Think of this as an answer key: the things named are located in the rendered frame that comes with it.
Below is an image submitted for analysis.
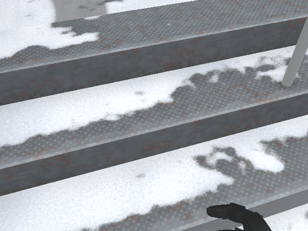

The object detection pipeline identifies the right robot hand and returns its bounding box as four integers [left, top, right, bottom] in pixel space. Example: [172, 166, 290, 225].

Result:
[206, 202, 271, 231]

